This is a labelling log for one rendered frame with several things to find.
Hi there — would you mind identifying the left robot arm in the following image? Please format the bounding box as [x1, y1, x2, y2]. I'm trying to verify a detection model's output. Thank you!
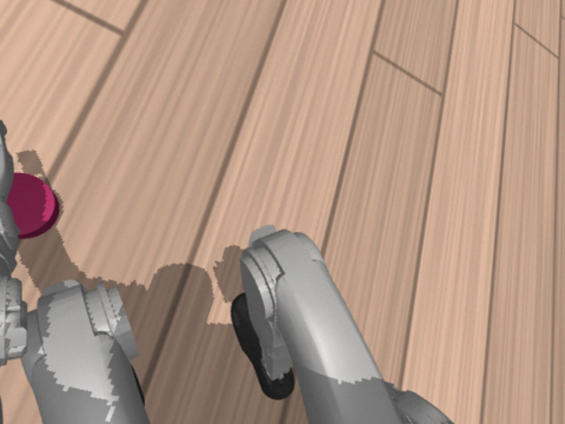
[0, 201, 27, 424]

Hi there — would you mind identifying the right robot hand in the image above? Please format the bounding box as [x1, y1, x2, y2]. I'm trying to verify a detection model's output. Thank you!
[384, 381, 454, 424]

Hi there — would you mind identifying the tin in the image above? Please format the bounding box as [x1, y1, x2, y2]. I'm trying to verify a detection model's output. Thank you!
[6, 173, 59, 239]

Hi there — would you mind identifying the left robot foot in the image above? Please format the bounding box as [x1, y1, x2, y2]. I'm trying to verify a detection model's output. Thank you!
[132, 367, 145, 407]

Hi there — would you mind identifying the right robot foot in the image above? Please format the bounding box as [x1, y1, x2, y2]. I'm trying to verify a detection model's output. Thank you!
[230, 293, 295, 400]

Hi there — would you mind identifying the left robot hand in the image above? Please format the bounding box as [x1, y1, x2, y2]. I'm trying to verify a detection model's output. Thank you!
[0, 120, 21, 234]

